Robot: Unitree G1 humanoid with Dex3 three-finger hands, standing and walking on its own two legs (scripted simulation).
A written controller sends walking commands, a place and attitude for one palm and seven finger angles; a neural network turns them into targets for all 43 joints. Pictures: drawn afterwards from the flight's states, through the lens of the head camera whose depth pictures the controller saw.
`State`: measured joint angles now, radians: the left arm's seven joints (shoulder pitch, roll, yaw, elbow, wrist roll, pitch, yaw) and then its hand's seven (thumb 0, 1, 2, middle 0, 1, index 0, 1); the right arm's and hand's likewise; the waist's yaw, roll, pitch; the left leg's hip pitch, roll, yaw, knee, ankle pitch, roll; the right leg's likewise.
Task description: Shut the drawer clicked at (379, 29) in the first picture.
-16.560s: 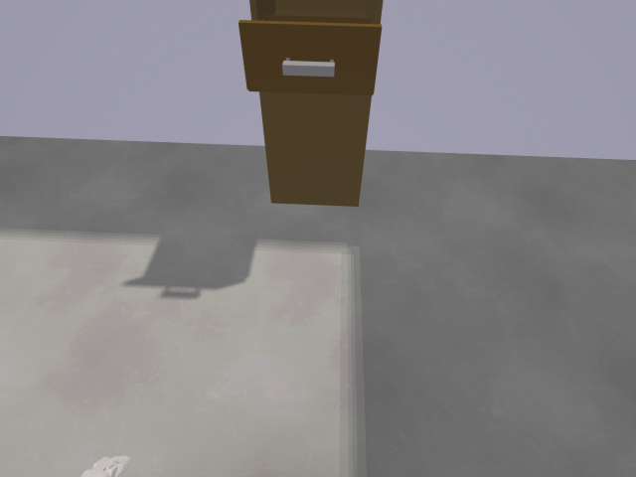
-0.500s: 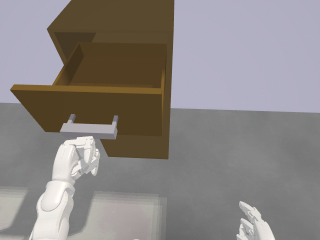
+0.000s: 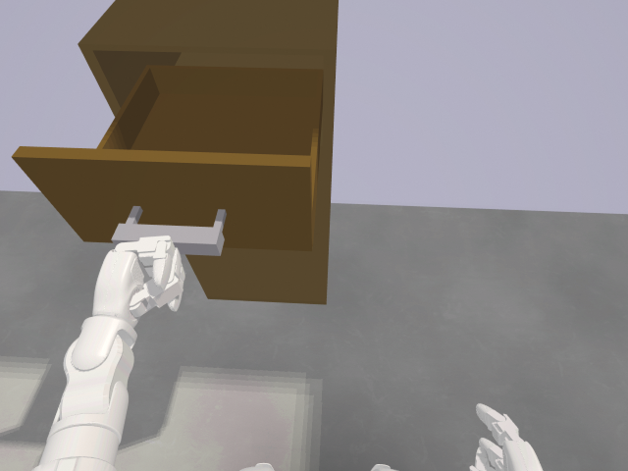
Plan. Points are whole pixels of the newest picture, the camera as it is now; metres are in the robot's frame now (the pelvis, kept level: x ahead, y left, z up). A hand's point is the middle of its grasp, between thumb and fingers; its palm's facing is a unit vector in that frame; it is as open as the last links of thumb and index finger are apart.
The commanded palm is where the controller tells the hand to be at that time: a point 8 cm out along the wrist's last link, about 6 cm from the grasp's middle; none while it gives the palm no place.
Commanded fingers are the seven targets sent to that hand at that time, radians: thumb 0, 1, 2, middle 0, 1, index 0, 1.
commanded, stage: push the drawer shut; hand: left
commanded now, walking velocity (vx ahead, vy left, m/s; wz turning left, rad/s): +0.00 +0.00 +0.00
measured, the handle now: (174, 226) +0.41 +0.21 +0.06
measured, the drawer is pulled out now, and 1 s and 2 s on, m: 0.26 0.14 0.01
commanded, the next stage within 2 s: none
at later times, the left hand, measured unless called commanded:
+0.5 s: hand (189, 242) +0.39 +0.18 +0.06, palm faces -0.03 -1.00 -0.04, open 3.2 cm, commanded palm +0.37 +0.24 +0.06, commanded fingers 0.00 0.90 0.90 -1.40 -1.60 -1.40 -1.60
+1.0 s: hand (198, 207) +0.45 +0.18 +0.06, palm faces -0.03 -1.00 -0.02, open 3.3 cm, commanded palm +0.43 +0.23 +0.06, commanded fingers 0.00 0.90 0.90 -1.40 -1.60 -1.40 -1.60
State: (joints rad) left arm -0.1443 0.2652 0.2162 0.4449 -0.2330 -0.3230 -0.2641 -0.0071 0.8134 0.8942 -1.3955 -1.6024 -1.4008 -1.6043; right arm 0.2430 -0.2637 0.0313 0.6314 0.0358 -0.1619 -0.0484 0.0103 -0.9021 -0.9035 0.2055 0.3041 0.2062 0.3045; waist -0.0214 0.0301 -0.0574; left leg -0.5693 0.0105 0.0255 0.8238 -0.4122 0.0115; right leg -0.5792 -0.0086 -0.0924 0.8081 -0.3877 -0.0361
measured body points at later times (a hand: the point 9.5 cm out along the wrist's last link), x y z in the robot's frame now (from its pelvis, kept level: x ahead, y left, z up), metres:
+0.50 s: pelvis +0.00 +0.01 +0.00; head +0.06 +0.01 +0.44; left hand +0.38 +0.24 +0.07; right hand +0.09 -0.25 -0.11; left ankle +0.00 +0.11 -0.70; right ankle +0.01 -0.10 -0.70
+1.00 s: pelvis -0.01 +0.02 -0.01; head +0.08 +0.02 +0.43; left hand +0.44 +0.24 +0.07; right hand +0.04 -0.25 -0.13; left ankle +0.00 +0.11 -0.70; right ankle +0.01 -0.10 -0.70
